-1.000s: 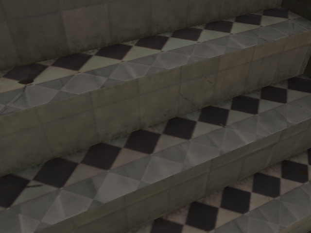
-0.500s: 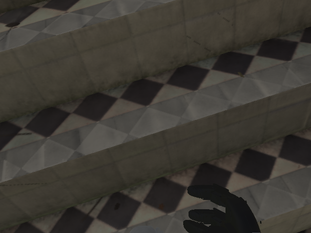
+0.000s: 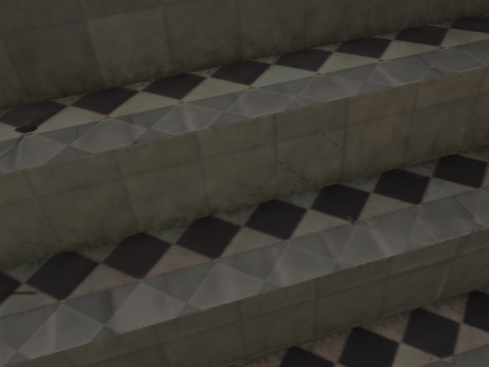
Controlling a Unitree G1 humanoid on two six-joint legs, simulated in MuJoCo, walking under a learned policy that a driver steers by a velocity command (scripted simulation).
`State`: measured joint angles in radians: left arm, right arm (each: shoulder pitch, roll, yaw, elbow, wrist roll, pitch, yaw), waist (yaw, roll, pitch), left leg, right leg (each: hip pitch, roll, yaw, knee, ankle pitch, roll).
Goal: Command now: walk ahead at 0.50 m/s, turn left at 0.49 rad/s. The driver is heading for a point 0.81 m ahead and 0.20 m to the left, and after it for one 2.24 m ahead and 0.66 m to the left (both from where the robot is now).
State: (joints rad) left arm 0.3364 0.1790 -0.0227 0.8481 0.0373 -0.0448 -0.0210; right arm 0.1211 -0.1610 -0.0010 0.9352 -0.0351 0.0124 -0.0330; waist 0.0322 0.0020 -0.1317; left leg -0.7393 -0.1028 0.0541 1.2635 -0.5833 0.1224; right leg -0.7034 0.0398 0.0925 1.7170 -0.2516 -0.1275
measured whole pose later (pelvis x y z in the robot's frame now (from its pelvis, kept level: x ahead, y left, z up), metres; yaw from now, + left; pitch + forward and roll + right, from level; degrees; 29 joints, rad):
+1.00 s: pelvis -0.01 -0.27 -0.09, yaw +32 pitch +4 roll +4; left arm 0.43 0.25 0.01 0.91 0.01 0.03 0.04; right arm -0.07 -0.08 0.09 0.43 0.01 0.01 0.02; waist 0.01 -0.12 -0.02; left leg -1.05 -0.05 0.08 1.59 -0.82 0.01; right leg 0.00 -0.06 -0.10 0.18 -0.24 -0.04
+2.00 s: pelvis +0.02 -0.10 -0.06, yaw +35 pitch +3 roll +3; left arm 0.53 0.28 0.03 0.83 0.05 0.07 0.00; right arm -0.15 -0.10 0.07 0.34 0.04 -0.06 -0.04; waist 0.06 -0.07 -0.11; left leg -0.93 0.08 0.11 1.57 -0.69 0.04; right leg -0.08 -0.05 -0.12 0.38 0.10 -0.11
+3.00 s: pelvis +0.00 -0.10 -0.05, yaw +34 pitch +2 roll -5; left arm 0.04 0.19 -0.04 0.40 -0.01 -0.05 0.02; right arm 0.35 -0.28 -0.04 0.79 -0.05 -0.01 0.02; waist -0.03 0.06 -0.08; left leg -0.17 0.11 0.13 0.35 0.35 0.08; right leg -0.78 -0.10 -0.07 1.63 -0.68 -0.07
